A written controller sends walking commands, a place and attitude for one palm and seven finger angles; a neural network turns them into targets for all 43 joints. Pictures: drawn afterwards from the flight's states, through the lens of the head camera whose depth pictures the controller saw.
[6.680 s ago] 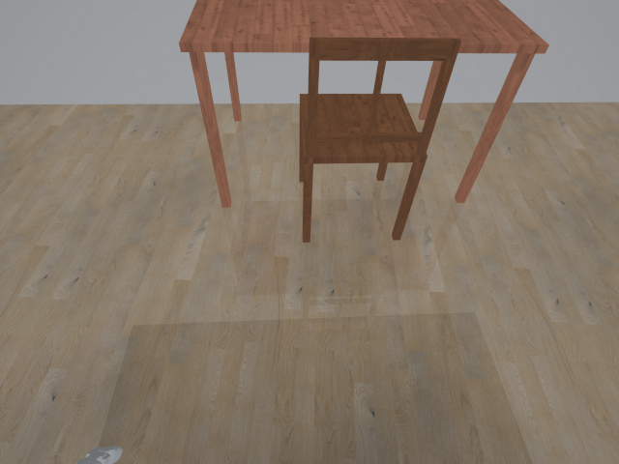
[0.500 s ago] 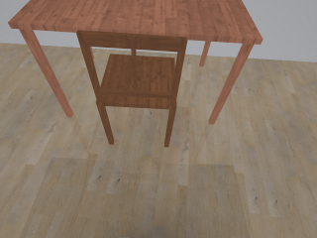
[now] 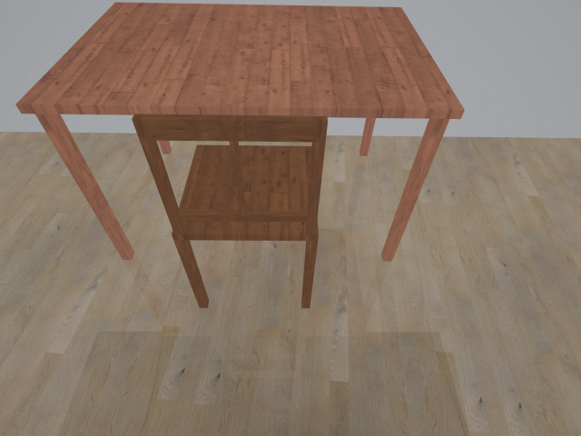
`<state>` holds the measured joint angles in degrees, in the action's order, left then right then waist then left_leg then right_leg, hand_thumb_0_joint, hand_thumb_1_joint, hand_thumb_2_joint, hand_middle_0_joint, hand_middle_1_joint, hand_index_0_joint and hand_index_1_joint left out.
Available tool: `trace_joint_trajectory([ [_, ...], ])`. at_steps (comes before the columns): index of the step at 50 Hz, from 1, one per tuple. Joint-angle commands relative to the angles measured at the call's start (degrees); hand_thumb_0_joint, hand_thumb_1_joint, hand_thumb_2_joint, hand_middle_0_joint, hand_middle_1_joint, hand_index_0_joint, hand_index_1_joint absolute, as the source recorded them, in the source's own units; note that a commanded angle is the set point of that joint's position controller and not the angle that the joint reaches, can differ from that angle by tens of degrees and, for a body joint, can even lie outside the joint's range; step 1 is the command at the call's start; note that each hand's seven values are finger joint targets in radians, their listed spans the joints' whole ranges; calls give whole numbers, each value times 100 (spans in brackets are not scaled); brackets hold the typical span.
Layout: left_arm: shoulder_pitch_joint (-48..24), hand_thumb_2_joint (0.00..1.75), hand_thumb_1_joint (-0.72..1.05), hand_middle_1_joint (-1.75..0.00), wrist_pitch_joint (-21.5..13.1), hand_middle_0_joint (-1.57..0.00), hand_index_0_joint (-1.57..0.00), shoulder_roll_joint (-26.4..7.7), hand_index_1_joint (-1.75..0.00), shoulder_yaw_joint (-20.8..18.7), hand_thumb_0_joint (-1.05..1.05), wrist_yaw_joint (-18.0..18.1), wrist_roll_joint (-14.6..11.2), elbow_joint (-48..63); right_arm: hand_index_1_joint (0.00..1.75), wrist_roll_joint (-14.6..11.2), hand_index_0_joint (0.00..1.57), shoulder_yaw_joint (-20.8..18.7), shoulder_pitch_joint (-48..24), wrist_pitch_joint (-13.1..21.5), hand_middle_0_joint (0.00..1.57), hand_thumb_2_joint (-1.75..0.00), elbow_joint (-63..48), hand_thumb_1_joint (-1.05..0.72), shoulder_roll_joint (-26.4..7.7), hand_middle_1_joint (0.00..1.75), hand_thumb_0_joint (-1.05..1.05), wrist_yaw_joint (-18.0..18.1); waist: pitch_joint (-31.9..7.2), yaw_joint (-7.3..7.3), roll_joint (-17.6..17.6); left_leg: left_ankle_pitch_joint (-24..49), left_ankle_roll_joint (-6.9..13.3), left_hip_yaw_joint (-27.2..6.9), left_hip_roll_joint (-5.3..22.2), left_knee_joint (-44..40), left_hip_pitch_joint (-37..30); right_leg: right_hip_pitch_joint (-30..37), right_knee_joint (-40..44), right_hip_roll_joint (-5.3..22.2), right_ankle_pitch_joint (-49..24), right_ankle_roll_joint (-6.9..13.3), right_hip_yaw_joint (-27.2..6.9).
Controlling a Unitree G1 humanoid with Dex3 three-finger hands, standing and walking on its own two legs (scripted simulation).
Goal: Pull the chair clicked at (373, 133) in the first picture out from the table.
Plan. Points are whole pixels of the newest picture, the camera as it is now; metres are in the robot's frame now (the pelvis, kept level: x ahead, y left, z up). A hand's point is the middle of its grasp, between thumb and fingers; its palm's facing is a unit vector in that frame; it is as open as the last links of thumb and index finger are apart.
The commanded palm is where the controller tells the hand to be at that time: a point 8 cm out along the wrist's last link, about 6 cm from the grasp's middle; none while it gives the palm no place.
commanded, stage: take the last steps up to it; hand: left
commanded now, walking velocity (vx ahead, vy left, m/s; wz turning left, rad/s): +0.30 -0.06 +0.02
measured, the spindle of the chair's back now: (238, 179) +0.70 +0.13 -0.12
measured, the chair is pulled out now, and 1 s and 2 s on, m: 0.00 0.00 0.00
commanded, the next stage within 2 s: come to a stop and stand still in 0.60 s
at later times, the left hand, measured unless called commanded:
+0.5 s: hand out of the picture +0.08 +0.10 -0.18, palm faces +0.13 -0.98 -0.14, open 7.4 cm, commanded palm none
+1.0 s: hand (218, 346) +0.31 +0.14 -0.18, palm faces +0.04 -0.97 -0.25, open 7.4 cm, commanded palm none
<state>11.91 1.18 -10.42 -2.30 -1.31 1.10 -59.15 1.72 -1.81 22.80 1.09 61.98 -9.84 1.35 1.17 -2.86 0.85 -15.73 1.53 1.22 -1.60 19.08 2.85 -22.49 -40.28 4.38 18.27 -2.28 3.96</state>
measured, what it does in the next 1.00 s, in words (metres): walks ahead: right foot, then left foot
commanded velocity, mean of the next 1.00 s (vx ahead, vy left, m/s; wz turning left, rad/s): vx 0.09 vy -0.01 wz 0.03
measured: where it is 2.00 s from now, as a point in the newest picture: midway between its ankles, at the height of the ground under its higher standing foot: outside the picture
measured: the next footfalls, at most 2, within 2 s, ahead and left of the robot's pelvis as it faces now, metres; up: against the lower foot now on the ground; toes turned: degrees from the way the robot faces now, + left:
right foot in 0.06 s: +0.10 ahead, -0.13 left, +0.00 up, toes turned -6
left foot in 0.58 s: +0.30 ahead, +0.07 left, +0.00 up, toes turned +7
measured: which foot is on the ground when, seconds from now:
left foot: down 0.00-0.08, up 0.10-0.56, down 0.58-0.98, up 1.00-1.00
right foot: up 0.00-0.04, down 0.06-0.58, up 0.60-0.90, down 0.92-1.00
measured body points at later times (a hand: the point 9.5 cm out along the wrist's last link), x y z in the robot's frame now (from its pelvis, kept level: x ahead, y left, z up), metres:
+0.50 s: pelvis +0.15 -0.04 +0.00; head +0.17 -0.04 +0.44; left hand +0.07 +0.15 -0.16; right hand +0.26 -0.26 -0.15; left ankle +0.25 +0.08 -0.71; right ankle +0.06 -0.12 -0.74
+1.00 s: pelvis +0.27 -0.05 -0.01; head +0.29 -0.06 +0.44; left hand +0.31 +0.19 -0.16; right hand +0.30 -0.28 -0.18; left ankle +0.26 +0.07 -0.74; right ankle +0.31 -0.17 -0.74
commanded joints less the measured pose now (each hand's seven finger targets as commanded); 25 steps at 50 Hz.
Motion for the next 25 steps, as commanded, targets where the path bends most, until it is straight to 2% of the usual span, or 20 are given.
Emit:
trace_joint_trajectory([
  [1, 247, 90, 90, -30, -262, -20, -20, -400, -30, -130, 0, 3, 17, 254, 30, -10, 20, -194, -58, 119, 20, -90, -187, -90, -853, 30, 0, 29, 302, 353, -370, 27, 601, -1026, 1348, -19, 1130, 1311, 1214, -248, -563, 145, 204],
  [2, 781, 90, 90, -30, -311, -20, -20, -572, -30, -189, 0, 39, 33, 90, 30, -38, 20, -156, -69, 143, 20, -90, -150, -90, -710, 30, 0, 14, 160, 628, -42, -222, 414, -741, 1067, 740, 1704, 2218, 1578, -14, -426, 253, -144],
  [3, 1394, 90, 90, -30, -390, -20, -20, -974, -30, -272, 0, 89, 67, -103, 30, -87, 20, -83, 12, 187, 20, -90, -213, -90, -396, 30, 0, -26, -198, 832, 1054, -755, 134, 28, 450, 2255, 2657, 3199, 2111, 1114, 446, 694, -1590],
  [4, 1863, 90, 90, -30, -383, -20, -20, -1373, -30, -339, 0, 129, 2, -153, 30, -94, 20, -59, -202, 181, 20, -90, -449, -90, -432, 30, 0, -45, -353, 984, 1610, -1949, 81, 186, 158, 3644, 3348, 3244, 2946, 2002, 1144, 1220, -3148],
  [5, 1750, 90, 90, -30, -399, -20, -20, -1273, -30, -312, 0, 145, -51, -164, 30, -69, 20, -136, -451, 146, 20, -90, -446, -90, -624, 30, 0, -77, -185, 975, 1351, -1599, 140, -218, 390, 4411, 3432, 2599, 3320, 1986, 1886, 1341, -3319],
  [6, 1338, 90, 90, -30, -372, -20, -20, -1010, -30, -270, 0, 180, -47, -75, 30, -64, 20, -190, -601, 124, 20, -90, -452, -90, -577, 30, 0, -100, 277, 768, 888, -1141, 169, -232, 560, 4815, 3571, 2091, 3457, 1919, 2191, 1396, -3033],
  [7, 975, 90, 90, -30, -400, -20, -20, -761, -30, -208, 0, 203, -32, 27, 30, -37, 20, -181, -558, 120, 20, -90, -396, -90, -501, 30, 0, -128, 407, 572, 425, -686, 128, -262, 719, 4797, 3499, 1756, 3375, 1677, 1569, 1307, -2449],
  [8, 753, 90, 90, -30, -447, -20, -20, -538, -30, -138, 0, 210, -23, 61, 30, -21, 20, -177, -409, 86, 20, -90, -285, -90, -358, 30, 0, -152, 414, 379, 225, -278, 56, -219, 781, 4722, 3258, 1533, 3293, 1375, 698, 1152, -1709],
  [10, 852, 90, 90, -30, -536, -20, -20, -261, -30, -61, 0, 220, -22, 5, 30, 6, 20, -165, -164, 29, 20, -90, -173, -90, -173, 30, 0, -159, 368, 226, 309, 97, -48, -96, 788, 4614, 3057, 1396, 3193, 1065, -688, 1073, -979],
  [11, 920, 90, 90, -30, -560, -20, -20, -250, -30, -41, 0, 225, -17, -17, 30, 3, 20, -175, -82, 7, 20, -90, -162, -90, -137, 30, 0, -170, 327, 177, 413, 202, -58, -49, 764, 4551, 3052, 1426, 3181, 969, -1091, 1084, -791],
  [14, 1061, 90, 90, -30, -621, -20, -20, -279, -30, -20, 0, 230, -14, -104, 30, -3, 20, -170, -398, -13, 20, -90, -286, -90, -160, 30, 0, -188, 378, 155, 395, 358, -154, 32, 807, 4213, 3314, 1601, 3125, 956, -1978, 1190, -576],
  [16, 1262, 90, 90, -30, -644, -20, -20, -301, -30, -13, 0, 246, -3, -191, 30, -19, 20, -162, -741, 5, 20, -90, -401, -90, -136, 30, 0, -223, 383, 239, 395, 415, -149, 104, 786, 3843, 3379, 1753, 3046, 932, -2440, 1242, -579],
  [17, 1265, 90, 90, -30, -654, -20, -20, -338, -30, -20, 0, 259, 3, -204, 30, -27, 20, -151, -884, 22, 20, -90, -458, -90, -137, 30, 0, -233, 385, 226, 356, 398, -141, 125, 808, 3577, 3430, 1891, 2983, 971, -2657, 1291, -533],
  [18, 1361, 90, 90, -30, -650, -20, -20, -331, -30, -15, 0, 263, 2, -256, 30, -30, 20, -136, -1099, 34, 20, -90, -520, -90, -120, 30, 0, -246, 420, 305, 361, 402, -132, 180, 780, 3330, 3357, 1892, 2938, 956, -2814, 1287, -513],
  [21, 1532, 90, 90, -30, -615, -20, -20, -361, -30, -3, 0, 281, 21, -391, 30, -47, 20, -96, -1517, 78, 20, -90, -619, -90, -37, 30, 0, -269, 544, 418, 507, 334, -42, 324, 627, 2616, 2939, 1844, 2802, 957, -3190, 1226, -480],
  [22, 1509, 90, 90, -30, -604, -20, -20, -383, -30, -22, 0, 292, 24, -407, 30, -48, 20, -87, -1544, 105, 20, -90, -651, -90, -40, 30, 0, -266, 515, 393, 543, 272, 4, 327, 586, 2382, 2806, 1946, 2684, 968, -3387, 1205, -434],
  [23, 1570, 90, 90, -30, -586, -20, -20, -394, -30, -26, 0, 294, 26, -448, 30, -52, 20, -76, -1604, 123, 20, -90, -648, -90, -44, 30, 0, -257, 519, 432, 528, 209, 49, 376, 519, 2224, 2607, 1953, 2581, 977, -3518, 1183, -426],
  [24, 1621, 90, 90, -30, -568, -20, -20, -394, -30, -26, 0, 297, 21, -496, 30, -54, 20, -67, -1604, 143, 20, -90, -647, -90, -52, 30, 0, -237, 443, 420, 443, 120, 100, 422, 405, 2011, 2346, 2018, 2372, 940, -3827, 1159, -430],
  [25, 1573, 90, 90, -30, -559, -20, -20, -408, -30, -39, 0, 298, 7, -506, 30, -43, 20, -70, -1387, 165, 20, -90, -580, -90, -76, 30, 0, -195, 355, 282, 387, 211, 142, 523, 275, 1718, 1959, 2031, 2019, 857, -4228, 1102, -311],
])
